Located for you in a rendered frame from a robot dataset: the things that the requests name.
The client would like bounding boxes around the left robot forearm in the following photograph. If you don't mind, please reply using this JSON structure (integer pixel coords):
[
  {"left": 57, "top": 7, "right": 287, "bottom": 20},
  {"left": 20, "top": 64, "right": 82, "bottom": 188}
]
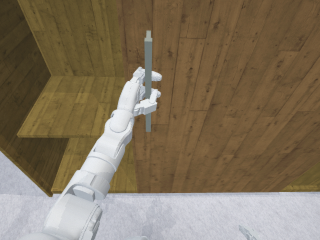
[{"left": 42, "top": 109, "right": 135, "bottom": 231}]

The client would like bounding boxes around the robot left hand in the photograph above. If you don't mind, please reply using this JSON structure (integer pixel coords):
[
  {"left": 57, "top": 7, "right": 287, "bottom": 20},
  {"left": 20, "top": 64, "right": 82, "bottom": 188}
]
[{"left": 117, "top": 67, "right": 162, "bottom": 117}]

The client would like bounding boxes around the left robot upper arm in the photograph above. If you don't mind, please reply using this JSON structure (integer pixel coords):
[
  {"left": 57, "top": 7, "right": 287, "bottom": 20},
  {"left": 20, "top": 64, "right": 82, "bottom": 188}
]
[{"left": 18, "top": 193, "right": 103, "bottom": 240}]

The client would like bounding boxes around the wardrobe door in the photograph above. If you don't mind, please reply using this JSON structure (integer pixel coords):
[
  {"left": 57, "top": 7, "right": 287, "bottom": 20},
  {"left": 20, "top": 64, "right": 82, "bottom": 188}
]
[
  {"left": 288, "top": 162, "right": 320, "bottom": 186},
  {"left": 116, "top": 0, "right": 320, "bottom": 194}
]

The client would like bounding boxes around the handle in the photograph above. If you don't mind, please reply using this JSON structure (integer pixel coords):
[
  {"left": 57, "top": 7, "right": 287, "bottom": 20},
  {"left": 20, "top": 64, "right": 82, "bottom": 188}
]
[{"left": 144, "top": 30, "right": 152, "bottom": 132}]

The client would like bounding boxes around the robot right hand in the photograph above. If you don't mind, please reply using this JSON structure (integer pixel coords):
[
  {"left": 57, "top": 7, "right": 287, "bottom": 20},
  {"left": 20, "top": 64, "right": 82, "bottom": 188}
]
[{"left": 238, "top": 224, "right": 261, "bottom": 240}]

